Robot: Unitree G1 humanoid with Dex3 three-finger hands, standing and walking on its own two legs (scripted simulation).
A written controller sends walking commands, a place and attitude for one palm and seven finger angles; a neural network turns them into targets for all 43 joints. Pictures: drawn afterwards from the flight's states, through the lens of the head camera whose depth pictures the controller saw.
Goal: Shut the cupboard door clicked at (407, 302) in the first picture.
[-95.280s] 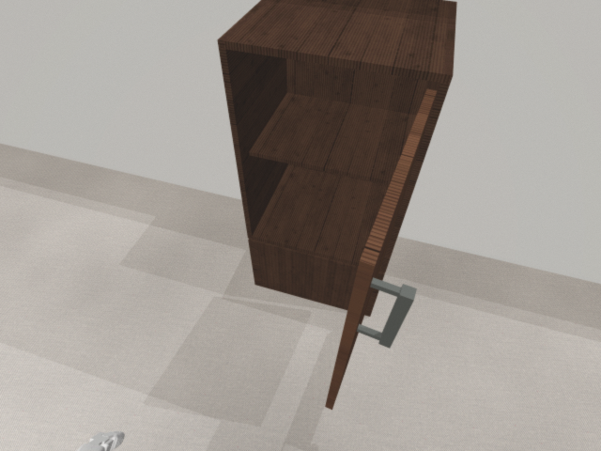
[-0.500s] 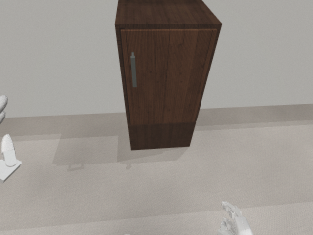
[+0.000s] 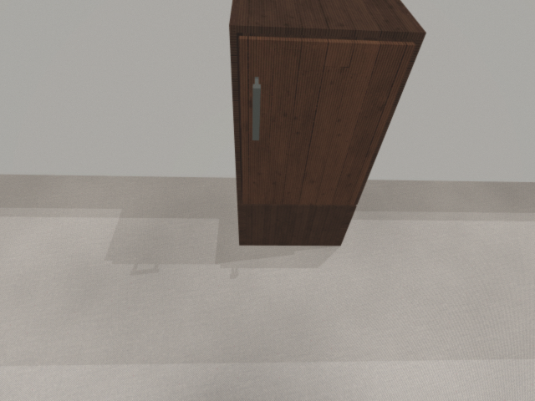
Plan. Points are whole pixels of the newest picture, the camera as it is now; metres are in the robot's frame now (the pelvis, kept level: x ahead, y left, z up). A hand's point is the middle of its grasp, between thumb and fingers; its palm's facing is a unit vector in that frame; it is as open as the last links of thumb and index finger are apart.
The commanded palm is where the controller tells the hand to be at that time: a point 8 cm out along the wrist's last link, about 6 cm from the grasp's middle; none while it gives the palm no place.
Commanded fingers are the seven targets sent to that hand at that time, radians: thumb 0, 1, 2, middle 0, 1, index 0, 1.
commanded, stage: let the arm hang, fingers relaxed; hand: left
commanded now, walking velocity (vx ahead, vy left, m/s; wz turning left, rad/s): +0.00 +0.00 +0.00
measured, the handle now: (256, 109) +0.80 +0.07 -0.02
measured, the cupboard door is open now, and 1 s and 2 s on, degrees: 0 0 0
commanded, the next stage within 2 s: look to check the result in 0.74 s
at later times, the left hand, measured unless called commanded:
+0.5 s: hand out of the picture -0.02 +0.19 -0.17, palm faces -0.01 -0.99 -0.17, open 7.4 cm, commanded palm none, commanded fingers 0.00 0.90 0.90 -0.20 -0.30 -0.20 -0.30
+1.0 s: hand out of the picture -0.02 +0.20 -0.17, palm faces -0.02 -0.98 -0.18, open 7.4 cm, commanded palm none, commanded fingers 0.00 0.90 0.90 -0.20 -0.30 -0.20 -0.30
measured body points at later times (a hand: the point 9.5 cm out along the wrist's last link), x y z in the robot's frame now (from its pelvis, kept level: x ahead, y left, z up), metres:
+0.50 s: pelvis +0.01 +0.03 +0.01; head +0.01 +0.03 +0.46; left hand -0.02 +0.25 -0.15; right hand -0.01 -0.18 -0.15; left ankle +0.05 +0.12 -0.73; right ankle -0.05 -0.08 -0.73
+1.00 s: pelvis +0.01 +0.04 +0.01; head +0.02 +0.04 +0.46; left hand -0.01 +0.25 -0.15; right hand -0.02 -0.17 -0.15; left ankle +0.05 +0.12 -0.73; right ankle -0.05 -0.08 -0.73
